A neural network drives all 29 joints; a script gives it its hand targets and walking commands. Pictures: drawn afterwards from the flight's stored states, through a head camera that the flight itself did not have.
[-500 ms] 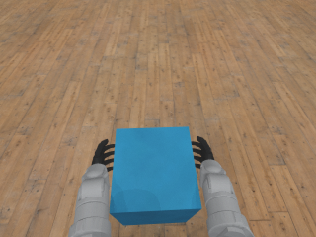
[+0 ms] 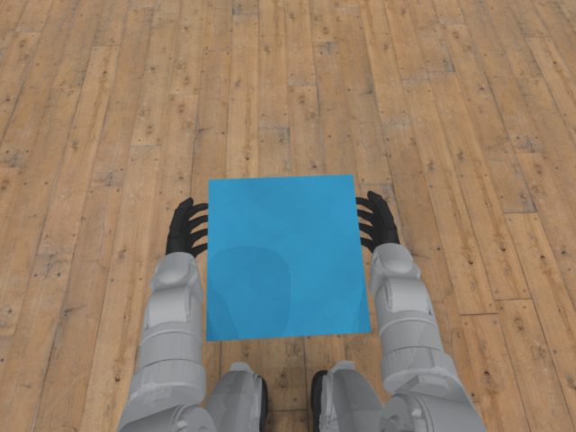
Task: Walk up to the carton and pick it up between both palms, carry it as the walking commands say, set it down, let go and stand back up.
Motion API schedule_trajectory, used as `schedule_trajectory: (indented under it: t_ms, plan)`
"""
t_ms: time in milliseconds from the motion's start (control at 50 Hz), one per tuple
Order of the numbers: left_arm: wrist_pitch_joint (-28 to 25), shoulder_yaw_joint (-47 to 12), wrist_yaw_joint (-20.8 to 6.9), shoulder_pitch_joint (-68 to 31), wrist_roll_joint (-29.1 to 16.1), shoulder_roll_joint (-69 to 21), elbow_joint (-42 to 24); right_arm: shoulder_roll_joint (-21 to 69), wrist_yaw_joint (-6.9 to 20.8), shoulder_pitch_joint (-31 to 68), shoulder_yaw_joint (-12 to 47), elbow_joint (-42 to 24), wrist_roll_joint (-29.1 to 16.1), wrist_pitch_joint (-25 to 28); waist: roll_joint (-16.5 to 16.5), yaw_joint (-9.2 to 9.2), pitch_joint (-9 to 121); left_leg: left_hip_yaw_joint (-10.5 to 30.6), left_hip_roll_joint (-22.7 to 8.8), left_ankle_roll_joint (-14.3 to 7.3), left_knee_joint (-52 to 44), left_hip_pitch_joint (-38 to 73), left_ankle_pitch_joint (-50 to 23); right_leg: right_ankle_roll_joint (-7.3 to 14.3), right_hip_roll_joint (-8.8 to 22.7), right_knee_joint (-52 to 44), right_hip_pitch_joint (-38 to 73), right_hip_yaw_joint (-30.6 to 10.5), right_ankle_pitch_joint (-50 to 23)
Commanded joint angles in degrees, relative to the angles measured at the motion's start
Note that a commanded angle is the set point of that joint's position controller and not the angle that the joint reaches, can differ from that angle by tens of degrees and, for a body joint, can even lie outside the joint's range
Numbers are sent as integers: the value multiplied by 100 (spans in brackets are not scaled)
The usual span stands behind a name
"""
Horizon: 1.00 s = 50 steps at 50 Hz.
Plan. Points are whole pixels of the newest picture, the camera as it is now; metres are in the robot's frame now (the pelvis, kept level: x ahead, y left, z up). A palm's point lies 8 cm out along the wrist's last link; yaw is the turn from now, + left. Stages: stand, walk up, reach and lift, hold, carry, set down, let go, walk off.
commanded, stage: set down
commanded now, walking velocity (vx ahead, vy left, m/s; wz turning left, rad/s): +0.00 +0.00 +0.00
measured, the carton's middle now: (283, 267) +0.37 +0.02 -0.12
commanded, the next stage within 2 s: none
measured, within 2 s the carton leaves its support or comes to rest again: neither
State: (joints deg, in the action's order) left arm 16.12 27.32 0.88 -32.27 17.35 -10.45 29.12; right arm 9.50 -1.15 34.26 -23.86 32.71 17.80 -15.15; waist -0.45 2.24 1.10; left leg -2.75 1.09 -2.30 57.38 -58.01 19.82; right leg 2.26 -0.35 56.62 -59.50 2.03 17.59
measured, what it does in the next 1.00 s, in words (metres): lowers itself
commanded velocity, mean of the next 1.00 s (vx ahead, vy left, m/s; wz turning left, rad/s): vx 0.00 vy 0.00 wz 0.00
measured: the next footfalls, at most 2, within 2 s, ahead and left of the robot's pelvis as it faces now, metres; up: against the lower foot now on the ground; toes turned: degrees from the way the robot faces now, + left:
none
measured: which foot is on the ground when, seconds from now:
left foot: down 0.00-1.00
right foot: down 0.00-1.00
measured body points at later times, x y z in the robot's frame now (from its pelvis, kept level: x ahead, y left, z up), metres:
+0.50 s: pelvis +0.01 -0.01 -0.07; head +0.20 +0.00 +0.33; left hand +0.41 +0.17 -0.14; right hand +0.43 -0.12 -0.14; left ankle +0.07 +0.10 -0.66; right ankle +0.09 -0.10 -0.66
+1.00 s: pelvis -0.01 +0.00 -0.15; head +0.22 +0.00 +0.24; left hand +0.44 +0.18 -0.23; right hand +0.46 -0.11 -0.23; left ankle +0.07 +0.10 -0.66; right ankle +0.09 -0.10 -0.66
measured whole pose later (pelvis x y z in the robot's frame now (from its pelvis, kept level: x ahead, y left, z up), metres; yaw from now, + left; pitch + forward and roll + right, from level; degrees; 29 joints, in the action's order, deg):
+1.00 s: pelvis -0.01 +0.00 -0.15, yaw +1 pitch +39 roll +0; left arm 15.1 25.2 3.5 -48.3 10.3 -2.4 38.0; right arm 3.4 -6.1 49.0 -21.8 39.1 9.7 -14.6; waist -0.9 2.3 8.5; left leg -1.8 1.7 -1.9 92.3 -100.8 30.2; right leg 1.7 -2.4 91.2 -102.2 1.2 27.8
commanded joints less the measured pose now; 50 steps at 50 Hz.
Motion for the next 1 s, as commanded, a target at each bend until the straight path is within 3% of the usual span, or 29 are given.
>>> schedule_trajectory:
  t_ms: [0, 180, 520, 700, 980]
  plan:
    - [-92, -3392, -1336, -3369, -734, -5358, 427, 5444, 1241, 3196, 3154, 474, -637, 81, 29, 60, 4144, 835, 579, 129, -484, 1387, -737, 42, -680, -212, 1789, -749, -452]
    - [-60, -3330, -1309, -3771, -821, -5326, 593, 5532, 1178, 3527, 3074, 581, -704, 5, -62, 14, 4541, 712, 660, 169, 172, 706, -581, -44, -756, 314, 966, -686, -287]
    - [-287, -3598, -1119, -3932, -1210, -4953, 558, 5312, 686, 3689, 3453, 429, -1101, 236, -90, 127, 5632, 607, 795, 244, 1482, -658, -1167, -248, -923, 1509, 213, -740, -1055]
    - [-273, -3525, -994, -4306, -1329, -4771, 710, 5053, 492, 4172, 3438, 426, -1267, 262, -135, 131, 5769, 608, 815, 243, 1977, -1135, -895, -291, -985, 2057, -438, -624, -708]
    - [-168, -3295, -872, -5213, -1332, -4690, 926, 4828, 430, 5107, 3112, 606, -1351, 190, -71, 99, 6002, 523, 855, 279, 2661, -1680, -557, -271, -1036, 2842, -1364, -445, -272]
